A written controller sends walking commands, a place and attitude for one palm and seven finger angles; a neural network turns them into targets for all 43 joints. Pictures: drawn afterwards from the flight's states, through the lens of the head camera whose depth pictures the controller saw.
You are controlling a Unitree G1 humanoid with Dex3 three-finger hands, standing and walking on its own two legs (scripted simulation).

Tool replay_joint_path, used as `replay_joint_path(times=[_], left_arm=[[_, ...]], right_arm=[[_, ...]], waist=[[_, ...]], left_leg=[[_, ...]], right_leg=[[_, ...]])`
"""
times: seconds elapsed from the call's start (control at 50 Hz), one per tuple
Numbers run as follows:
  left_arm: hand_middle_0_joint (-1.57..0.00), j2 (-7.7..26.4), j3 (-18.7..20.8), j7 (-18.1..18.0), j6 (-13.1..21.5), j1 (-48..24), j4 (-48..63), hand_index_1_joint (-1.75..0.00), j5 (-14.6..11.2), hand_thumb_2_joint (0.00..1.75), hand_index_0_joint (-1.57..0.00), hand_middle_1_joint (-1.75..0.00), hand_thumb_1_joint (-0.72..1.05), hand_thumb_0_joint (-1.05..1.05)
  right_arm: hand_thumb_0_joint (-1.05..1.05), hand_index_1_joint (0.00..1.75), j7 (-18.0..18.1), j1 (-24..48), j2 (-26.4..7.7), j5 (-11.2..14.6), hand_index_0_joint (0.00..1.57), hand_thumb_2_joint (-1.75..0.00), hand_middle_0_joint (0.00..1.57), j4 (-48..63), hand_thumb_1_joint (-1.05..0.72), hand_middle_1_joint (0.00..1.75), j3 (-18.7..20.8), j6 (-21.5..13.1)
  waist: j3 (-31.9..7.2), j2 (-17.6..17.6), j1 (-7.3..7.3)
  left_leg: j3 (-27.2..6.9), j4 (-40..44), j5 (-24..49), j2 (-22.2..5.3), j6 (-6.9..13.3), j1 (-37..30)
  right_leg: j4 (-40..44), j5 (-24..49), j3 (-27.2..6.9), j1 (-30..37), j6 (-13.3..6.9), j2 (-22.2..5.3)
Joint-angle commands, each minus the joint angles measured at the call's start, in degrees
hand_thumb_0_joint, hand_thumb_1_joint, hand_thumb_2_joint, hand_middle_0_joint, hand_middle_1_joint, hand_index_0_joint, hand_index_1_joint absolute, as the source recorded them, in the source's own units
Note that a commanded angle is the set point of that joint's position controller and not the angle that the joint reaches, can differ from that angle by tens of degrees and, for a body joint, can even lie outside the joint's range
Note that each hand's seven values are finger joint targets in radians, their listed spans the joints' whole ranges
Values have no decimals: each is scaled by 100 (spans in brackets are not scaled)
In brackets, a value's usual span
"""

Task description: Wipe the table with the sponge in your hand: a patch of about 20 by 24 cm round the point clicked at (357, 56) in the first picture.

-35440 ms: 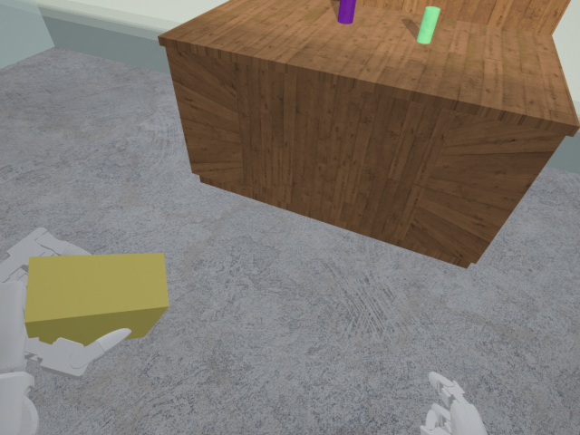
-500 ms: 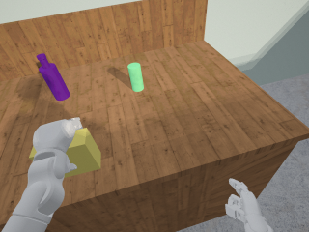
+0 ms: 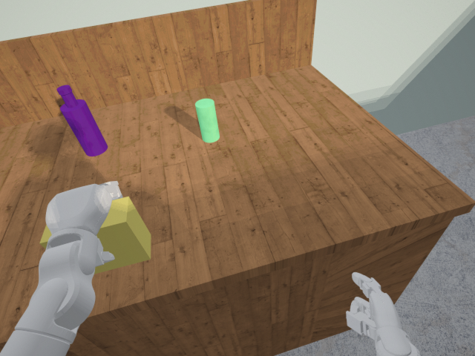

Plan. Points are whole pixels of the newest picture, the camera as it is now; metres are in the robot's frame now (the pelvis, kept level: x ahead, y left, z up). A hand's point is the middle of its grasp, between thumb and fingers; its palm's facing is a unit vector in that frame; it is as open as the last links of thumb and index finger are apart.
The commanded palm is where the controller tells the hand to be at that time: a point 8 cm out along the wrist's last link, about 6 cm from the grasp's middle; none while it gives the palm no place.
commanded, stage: move the sponge above the wiping area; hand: left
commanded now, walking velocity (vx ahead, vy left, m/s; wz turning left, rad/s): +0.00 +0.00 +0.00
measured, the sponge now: (106, 244) +0.26 +0.29 +0.06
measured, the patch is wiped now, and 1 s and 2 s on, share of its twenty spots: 0.00 0.00 0.00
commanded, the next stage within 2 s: lower the sponge onto the table in 0.30 s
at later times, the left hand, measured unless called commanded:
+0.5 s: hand (96, 220) +0.27 +0.30 +0.11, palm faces +0.03 -0.05 -1.00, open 10.0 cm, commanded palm +0.24 +0.28 +0.18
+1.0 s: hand (107, 226) +0.27 +0.28 +0.09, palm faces +0.00 -0.08 -1.00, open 10.0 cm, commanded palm +0.24 +0.28 +0.17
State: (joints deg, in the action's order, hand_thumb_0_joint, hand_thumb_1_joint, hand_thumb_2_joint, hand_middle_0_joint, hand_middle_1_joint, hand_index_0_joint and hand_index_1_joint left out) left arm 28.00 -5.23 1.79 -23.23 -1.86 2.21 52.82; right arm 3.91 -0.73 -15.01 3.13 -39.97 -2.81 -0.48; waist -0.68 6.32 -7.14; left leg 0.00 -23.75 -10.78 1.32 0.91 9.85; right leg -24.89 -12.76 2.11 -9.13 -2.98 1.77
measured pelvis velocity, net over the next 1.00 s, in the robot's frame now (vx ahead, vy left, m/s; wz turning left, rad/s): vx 0.01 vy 0.01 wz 0.01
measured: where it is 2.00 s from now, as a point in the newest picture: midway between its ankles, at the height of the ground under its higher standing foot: outside the picture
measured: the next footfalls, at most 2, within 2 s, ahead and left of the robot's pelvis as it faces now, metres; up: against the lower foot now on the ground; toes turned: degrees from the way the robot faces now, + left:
none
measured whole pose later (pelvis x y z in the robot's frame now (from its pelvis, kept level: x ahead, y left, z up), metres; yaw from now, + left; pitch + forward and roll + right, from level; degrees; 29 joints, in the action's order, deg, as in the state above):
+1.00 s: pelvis +0.01 +0.01 +0.00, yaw +0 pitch -2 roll +0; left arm 26.4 -7.2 2.8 -23.7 -2.5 1.6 53.9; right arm 3.3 -1.2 -15.2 3.1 -39.1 -2.7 0.0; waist -0.8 6.0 -7.0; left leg -0.2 -23.9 -11.5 2.0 1.7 10.6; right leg -24.5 -13.3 2.1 -9.5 -2.2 1.1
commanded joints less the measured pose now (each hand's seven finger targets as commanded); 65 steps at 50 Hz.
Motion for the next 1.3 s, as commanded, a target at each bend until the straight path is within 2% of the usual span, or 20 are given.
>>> replay_joint_path(times=[0.0,0.14,0.28,0.34,0.36,0.44,0.46,0.54,0.56,0.64,0.66,0.74,0.78,0.94,0.96,1.14,1.16,1.24,1.26,1.28], left_arm=[[-120,1248,774,-182,36,-1565,1270,-160,146,130,-120,-160,10,0],[-120,1704,1058,-174,184,-2107,1227,-160,198,130,-120,-160,10,0],[-120,1458,866,-252,254,-2421,802,-160,184,130,-120,-160,10,0],[-120,1811,1187,-258,196,-2274,771,-160,176,130,-120,-160,10,0],[-120,1393,822,-213,185,-2355,819,-160,164,130,-120,-160,10,0],[-120,1525,876,-141,145,-2313,849,-160,200,130,-120,-160,10,0],[-120,1120,557,-114,152,-2326,930,-160,190,130,-120,-160,10,0],[-120,1623,969,-170,102,-2346,826,-160,258,130,-120,-160,10,0],[-120,1258,663,-166,90,-2460,872,-160,273,130,-120,-160,10,0],[-120,1629,985,-270,30,-2536,907,-160,301,130,-120,-160,10,0],[-120,1293,732,-268,18,-2505,1005,-160,301,130,-120,-160,10,0],[-120,1443,895,-258,-108,-2121,808,-160,270,130,-120,-160,10,0],[-120,1035,541,-191,-126,-2054,871,-160,252,130,-120,-160,10,0],[-120,1431,887,-218,43,-1757,1331,-160,332,130,-120,-160,10,0],[-120,1113,661,-240,63,-1758,1399,-160,348,130,-120,-160,10,0],[-120,1270,846,-439,-59,-1383,1369,-160,340,130,-120,-160,10,0],[-120,885,543,-422,-62,-1390,1381,-160,316,130,-120,-160,10,0],[-120,1318,762,-381,-23,-1756,1111,-160,355,130,-120,-160,10,0],[-120,898,408,-363,38,-1847,1190,-160,361,130,-120,-160,10,0],[-120,1018,526,-360,103,-1718,1040,-160,352,130,-120,-160,10,0]], right_arm=[[0,30,-11,1258,-516,-8,20,-90,20,1089,-90,30,197,-364],[0,30,85,1288,-555,-6,20,-90,20,1050,-90,30,164,-397],[0,30,130,1172,-514,10,20,-90,20,953,-90,30,168,-470],[0,30,109,1202,-578,12,20,-90,20,951,-90,30,195,-443],[0,30,96,1228,-510,17,20,-90,20,1015,-90,30,158,-454],[0,30,59,1238,-559,24,20,-90,20,1008,-90,30,168,-412],[0,30,45,1201,-488,37,20,-90,20,1075,-90,30,158,-428],[0,30,51,1183,-592,15,20,-90,20,1010,-90,30,188,-375],[0,30,38,1182,-507,30,20,-90,20,1072,-90,30,151,-384],[0,30,31,1209,-575,17,20,-90,20,1001,-90,30,186,-361],[0,30,20,1211,-502,17,20,-90,20,1073,-90,30,164,-381],[0,30,-12,1201,-578,10,20,-90,20,1020,-90,30,186,-335],[0,30,-42,1200,-522,29,20,-90,20,1074,-90,30,165,-331],[0,30,-57,1121,-571,-30,20,-90,20,1108,-90,30,209,-295],[0,30,-62,1086,-495,-27,20,-90,20,1151,-90,30,185,-308],[0,30,-80,1197,-564,-17,20,-90,20,1095,-90,30,219,-249],[0,30,-83,1138,-489,-11,20,-90,20,1152,-90,30,202,-266],[0,30,14,1178,-573,7,20,-90,20,1043,-90,30,198,-246],[0,30,18,1145,-486,14,20,-90,20,1126,-90,30,181,-290],[0,30,29,1066,-503,-1,20,-90,20,1073,-90,30,197,-312]], waist=[[-1141,-301,13],[-981,-255,41],[-1115,-336,81],[-1175,-165,-4],[-1232,-195,49],[-1133,-87,34],[-1265,-159,66],[-1212,-301,11],[-1274,-342,45],[-1301,-190,-7],[-1473,-190,-12],[-1300,-252,-34],[-1324,-410,20],[-1412,-218,-7],[-1507,-305,25],[-1204,-196,4],[-1289,-336,40],[-1073,-279,108],[-1208,-190,132],[-1171,-301,104]], left_leg=[[-384,150,981,89,114,-493],[-422,199,559,103,109,-503],[-386,216,571,115,99,-485],[-421,252,622,116,80,-461],[-369,223,697,126,93,-424],[-448,302,621,95,78,-456],[-425,285,704,87,97,-452],[-456,313,636,64,94,-452],[-429,323,683,81,98,-397],[-462,324,759,72,73,-499],[-419,292,924,86,95,-519],[-455,284,994,65,72,-481],[-411,233,1073,61,90,-479],[-460,131,1341,61,117,-615],[-415,93,1475,71,132,-591],[-446,157,1268,53,94,-562],[-397,113,1299,71,121,-508],[-428,173,861,73,127,-531],[-378,143,919,90,143,-511],[-423,141,919,84,137,-541]], right_leg=[[500,770,-548,125,-71,-129],[640,251,-751,-67,-116,-108],[649,240,-583,-18,-83,-126],[598,329,-676,124,-131,-109],[560,424,-539,159,-96,-133],[561,365,-571,64,-123,-93],[484,447,-377,100,-88,-102],[514,400,-523,81,-114,-72],[469,408,-350,119,-81,-88],[491,480,-529,143,-139,-59],[432,609,-384,233,-112,-79],[444,734,-485,198,-136,-63],[427,827,-339,158,-76,-94],[370,1177,-514,229,-143,-39],[317,1283,-372,260,-111,-60],[413,1074,-554,122,-151,-27],[371,1112,-407,167,-105,-59],[536,624,-571,-46,-121,-23],[458,659,-397,19,-91,-59],[494,642,-395,-30,-90,-52]])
